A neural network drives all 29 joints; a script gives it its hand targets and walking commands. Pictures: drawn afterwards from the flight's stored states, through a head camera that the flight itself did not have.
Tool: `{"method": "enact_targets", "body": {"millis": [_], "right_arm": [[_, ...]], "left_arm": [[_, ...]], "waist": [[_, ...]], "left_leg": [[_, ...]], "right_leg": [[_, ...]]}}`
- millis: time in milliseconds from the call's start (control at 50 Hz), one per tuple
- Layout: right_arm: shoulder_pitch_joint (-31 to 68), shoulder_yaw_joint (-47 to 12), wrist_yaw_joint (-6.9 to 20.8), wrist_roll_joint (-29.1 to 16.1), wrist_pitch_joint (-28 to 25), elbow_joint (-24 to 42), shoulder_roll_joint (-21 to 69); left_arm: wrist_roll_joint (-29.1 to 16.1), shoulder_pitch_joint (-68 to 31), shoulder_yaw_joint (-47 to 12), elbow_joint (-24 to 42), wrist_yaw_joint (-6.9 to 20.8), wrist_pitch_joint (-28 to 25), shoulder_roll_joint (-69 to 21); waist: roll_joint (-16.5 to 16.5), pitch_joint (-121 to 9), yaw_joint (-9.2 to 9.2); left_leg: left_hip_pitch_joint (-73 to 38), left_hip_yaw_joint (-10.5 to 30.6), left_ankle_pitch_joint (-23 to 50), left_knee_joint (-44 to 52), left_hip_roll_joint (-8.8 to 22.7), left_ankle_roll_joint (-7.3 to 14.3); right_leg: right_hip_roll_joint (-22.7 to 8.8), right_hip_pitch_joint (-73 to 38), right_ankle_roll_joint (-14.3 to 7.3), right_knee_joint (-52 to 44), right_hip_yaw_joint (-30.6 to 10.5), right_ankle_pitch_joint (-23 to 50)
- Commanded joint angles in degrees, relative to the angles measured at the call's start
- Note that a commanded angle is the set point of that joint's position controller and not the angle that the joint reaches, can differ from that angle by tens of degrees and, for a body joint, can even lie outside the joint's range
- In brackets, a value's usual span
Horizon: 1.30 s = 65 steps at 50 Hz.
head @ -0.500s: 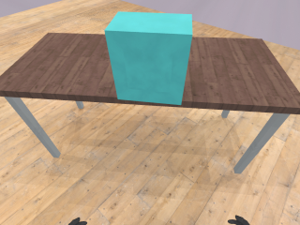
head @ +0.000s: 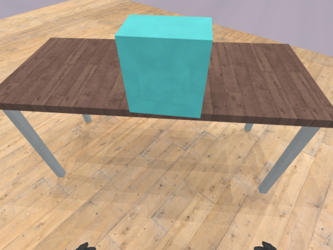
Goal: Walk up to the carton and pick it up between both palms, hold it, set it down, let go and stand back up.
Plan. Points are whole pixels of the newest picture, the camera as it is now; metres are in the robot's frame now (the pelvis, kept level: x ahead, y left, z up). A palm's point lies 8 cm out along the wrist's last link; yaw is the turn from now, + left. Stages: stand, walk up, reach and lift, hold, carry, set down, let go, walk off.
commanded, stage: stand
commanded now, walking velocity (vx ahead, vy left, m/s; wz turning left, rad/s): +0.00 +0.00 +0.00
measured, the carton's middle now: (166, 69) +0.69 +0.00 +0.08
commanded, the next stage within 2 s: none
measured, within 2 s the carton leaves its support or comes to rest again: neither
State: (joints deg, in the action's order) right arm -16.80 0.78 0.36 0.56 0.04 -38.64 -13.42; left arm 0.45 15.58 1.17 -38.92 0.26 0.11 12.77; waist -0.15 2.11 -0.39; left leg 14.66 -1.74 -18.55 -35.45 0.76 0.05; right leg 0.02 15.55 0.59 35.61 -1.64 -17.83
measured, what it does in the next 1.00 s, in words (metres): stands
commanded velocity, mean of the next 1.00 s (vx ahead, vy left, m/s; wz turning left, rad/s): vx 0.00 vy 0.00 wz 0.00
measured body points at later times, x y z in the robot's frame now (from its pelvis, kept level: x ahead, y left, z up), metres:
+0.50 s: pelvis +0.00 +0.00 +0.00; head +0.00 +0.00 +0.45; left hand +0.10 +0.25 -0.12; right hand +0.10 -0.25 -0.11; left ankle +0.01 +0.12 -0.73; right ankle +0.02 -0.13 -0.73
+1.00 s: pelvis +0.00 +0.00 +0.00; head +0.00 +0.00 +0.45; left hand +0.09 +0.25 -0.12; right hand +0.10 -0.25 -0.11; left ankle +0.01 +0.12 -0.73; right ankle +0.02 -0.13 -0.73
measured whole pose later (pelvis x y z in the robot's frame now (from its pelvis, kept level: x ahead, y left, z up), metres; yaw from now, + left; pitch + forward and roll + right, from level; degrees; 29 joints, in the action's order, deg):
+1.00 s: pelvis +0.00 +0.00 +0.00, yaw +0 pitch -3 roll +0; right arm -17.1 1.1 0.0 0.4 0.0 -40.1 -13.5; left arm 0.5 16.1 0.6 -42.1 0.0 0.2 13.1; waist -0.1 3.1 0.0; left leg 13.6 -1.6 -17.3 -33.5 0.2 0.4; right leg -0.5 14.5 1.1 33.7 -1.9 -16.7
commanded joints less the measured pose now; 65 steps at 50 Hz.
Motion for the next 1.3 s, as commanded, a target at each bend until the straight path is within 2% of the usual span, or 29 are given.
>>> {"method": "enact_targets", "body": {"millis": [0,20,40,500,1280], "right_arm": [[0.4,2.2,-0.3,-0.1,-1.4,5.2,-7.9],[0.2,2.2,-0.3,-0.1,-1.4,5.2,-8.0],[0.8,2.4,-0.4,-0.2,-1.3,5.5,-7.8],[-0.1,2.6,-0.5,-0.2,-1.3,4.7,-7.9],[-1.0,2.3,-0.8,-0.3,-1.4,2.3,-8.2]], "left_arm": [[-0.1,-0.8,2.3,5.9,-0.3,-1.5,7.9],[-0.1,-0.6,2.2,6.0,-0.3,-1.5,7.8],[0.2,-0.9,2.2,5.7,-0.4,-1.3,7.5],[0.1,0.2,2.0,3.7,-0.4,-1.3,8.0],[0.0,0.8,1.4,0.8,-0.7,-1.3,8.6]], "waist": [[0.2,-1.5,0.00],[-0.5,-2.1,0.20],[0.2,0.5,0.55],[0.1,-0.1,0.35],[0.0,-0.4,0.35]], "left_leg": [[1.0,5.3,7.3,9.0,5.0,1.8],[0.7,5.3,7.5,8.9,4.9,1.7],[1.8,5.8,6.3,9.2,4.5,1.9],[0.7,6.2,4.0,10.4,4.6,2.0],[-0.5,6.3,6.6,11.1,4.5,1.9]], "right_leg": [[-4.1,-0.3,-2.0,-7.1,-4.5,9.2],[-4.1,-0.6,-2.0,-7.3,-4.3,9.4],[-4.0,0.2,-2.2,-7.8,-4.8,8.3],[-4.1,0.4,-2.0,-8.7,-5.0,6.3],[-4.3,-1.0,-1.8,-9.5,-4.8,8.4]]}}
